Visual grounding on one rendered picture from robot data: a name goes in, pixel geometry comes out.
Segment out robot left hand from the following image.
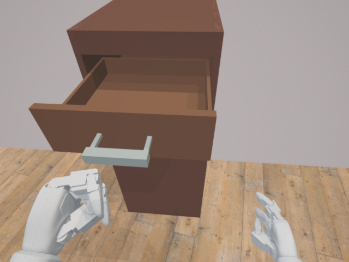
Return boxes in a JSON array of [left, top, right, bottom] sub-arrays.
[[22, 168, 110, 256]]

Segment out handle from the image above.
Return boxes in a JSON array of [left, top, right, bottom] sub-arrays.
[[81, 133, 152, 168]]

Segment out left robot forearm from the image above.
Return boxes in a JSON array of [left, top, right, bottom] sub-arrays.
[[10, 250, 62, 262]]

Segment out drawer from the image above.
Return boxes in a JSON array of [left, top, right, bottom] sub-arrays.
[[28, 57, 216, 161]]

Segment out robot right hand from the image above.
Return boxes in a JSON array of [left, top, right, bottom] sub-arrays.
[[251, 192, 298, 262]]

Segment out cabinet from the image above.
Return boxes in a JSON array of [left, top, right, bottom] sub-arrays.
[[67, 0, 224, 218]]

